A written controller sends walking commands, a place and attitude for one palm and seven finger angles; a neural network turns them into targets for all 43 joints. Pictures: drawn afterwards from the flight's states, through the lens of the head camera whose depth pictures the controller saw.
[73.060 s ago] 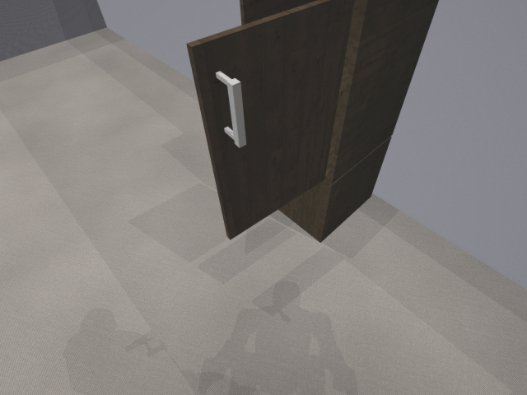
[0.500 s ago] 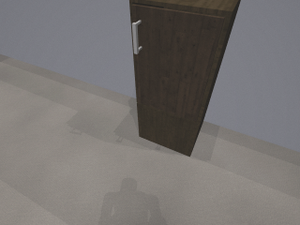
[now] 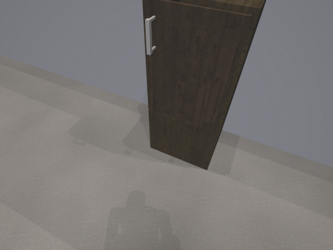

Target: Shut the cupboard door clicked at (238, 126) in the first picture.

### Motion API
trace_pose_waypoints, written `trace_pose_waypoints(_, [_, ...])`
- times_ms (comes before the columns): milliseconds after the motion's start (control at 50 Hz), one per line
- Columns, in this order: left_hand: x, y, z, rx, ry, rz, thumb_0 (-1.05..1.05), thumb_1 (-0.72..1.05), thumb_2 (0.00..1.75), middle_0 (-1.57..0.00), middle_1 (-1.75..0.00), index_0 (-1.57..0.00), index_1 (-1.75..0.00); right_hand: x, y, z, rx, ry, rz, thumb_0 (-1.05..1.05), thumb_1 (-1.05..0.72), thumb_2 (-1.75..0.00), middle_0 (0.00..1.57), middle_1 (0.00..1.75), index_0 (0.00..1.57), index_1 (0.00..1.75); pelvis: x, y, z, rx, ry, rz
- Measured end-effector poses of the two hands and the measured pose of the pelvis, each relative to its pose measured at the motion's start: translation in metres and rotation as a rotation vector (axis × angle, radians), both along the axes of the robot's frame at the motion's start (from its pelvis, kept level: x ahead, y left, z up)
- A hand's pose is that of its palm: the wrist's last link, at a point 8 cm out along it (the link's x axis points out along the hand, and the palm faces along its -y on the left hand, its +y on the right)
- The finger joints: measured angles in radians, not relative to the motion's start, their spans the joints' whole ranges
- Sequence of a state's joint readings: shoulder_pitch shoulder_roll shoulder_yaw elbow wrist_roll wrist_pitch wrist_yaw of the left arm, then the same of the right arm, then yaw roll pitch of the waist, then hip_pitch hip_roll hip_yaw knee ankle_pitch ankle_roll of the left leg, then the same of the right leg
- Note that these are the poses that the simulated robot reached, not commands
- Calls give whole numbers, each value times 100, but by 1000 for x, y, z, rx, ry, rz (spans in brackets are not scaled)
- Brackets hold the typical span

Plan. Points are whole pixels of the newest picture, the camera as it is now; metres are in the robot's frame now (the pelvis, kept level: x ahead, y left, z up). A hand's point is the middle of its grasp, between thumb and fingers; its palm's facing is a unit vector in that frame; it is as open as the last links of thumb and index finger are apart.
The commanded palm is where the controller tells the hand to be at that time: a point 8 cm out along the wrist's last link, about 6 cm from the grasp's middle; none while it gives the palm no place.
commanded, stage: look to check the result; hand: left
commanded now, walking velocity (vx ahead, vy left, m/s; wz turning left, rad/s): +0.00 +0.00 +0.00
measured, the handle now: (151, 35) +0.89 +0.11 +0.11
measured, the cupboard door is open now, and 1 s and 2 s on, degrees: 0 0 0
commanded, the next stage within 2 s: stand and wait in 0.36 s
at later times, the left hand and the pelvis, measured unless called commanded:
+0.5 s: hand out of the picture -0.03 +0.16 -0.18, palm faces +0.04 -0.99 -0.14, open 7.4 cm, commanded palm none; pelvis +0.01 +0.01 +0.00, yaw +0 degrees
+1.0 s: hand out of the picture -0.02 +0.17 -0.18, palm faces +0.03 -0.99 -0.17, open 7.4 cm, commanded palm none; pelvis +0.02 +0.01 +0.00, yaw +0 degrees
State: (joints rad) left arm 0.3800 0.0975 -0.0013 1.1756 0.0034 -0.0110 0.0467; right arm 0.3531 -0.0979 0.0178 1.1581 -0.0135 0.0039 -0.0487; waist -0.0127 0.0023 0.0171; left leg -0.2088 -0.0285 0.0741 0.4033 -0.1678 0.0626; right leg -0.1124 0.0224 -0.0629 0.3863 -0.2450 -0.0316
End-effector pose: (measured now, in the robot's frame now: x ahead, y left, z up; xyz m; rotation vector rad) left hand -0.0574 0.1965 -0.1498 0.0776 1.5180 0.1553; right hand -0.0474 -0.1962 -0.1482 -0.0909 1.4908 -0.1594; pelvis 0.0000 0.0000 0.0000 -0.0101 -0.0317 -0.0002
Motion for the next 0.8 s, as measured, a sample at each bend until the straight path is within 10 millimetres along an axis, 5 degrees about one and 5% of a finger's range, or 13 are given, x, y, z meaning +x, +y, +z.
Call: trace_pose_waypoints(800, [31,17,1,10,-17,-26,0,91,90,-20,-30,-19,-30,26,1,3,-21,-20,5,0,-91,-89,20,30,20,30,17,11,1,6,10,-8])
